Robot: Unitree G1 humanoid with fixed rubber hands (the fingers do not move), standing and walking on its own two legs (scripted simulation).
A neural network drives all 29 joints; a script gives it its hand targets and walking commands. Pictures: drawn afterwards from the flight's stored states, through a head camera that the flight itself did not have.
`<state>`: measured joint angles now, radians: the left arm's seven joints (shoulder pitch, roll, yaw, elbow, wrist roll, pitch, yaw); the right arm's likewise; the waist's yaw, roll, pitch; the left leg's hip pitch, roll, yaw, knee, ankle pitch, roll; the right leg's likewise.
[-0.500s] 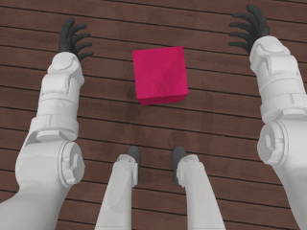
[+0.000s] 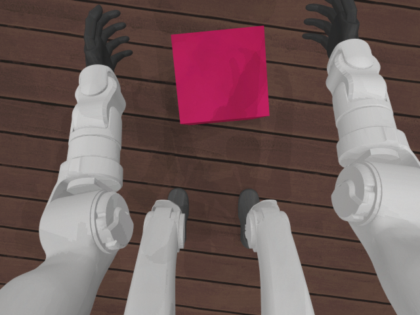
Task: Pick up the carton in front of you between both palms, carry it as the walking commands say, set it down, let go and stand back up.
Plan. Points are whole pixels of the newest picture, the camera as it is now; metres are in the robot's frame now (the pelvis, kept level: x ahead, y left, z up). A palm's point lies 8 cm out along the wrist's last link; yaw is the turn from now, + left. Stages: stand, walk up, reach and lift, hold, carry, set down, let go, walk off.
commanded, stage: reach and lift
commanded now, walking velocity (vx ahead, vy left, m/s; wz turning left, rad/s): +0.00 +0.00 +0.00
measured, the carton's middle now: (219, 85) +0.52 -0.02 -0.47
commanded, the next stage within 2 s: none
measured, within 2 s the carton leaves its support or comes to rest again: leaves its support in 1.46 s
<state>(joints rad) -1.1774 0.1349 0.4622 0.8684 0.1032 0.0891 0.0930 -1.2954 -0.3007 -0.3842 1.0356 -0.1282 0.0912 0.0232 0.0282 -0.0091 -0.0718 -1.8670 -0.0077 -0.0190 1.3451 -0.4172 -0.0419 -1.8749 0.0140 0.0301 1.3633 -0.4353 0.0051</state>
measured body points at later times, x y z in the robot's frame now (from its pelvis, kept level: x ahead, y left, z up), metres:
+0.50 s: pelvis -0.06 +0.00 -0.20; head +0.32 -0.02 +0.02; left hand +0.51 +0.18 -0.37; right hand +0.54 -0.20 -0.37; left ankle +0.06 +0.13 -0.56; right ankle +0.05 -0.12 -0.56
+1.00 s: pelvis -0.05 +0.00 -0.22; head +0.33 -0.02 +0.00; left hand +0.52 +0.16 -0.40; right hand +0.54 -0.18 -0.40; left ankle +0.05 +0.13 -0.56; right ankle +0.05 -0.12 -0.56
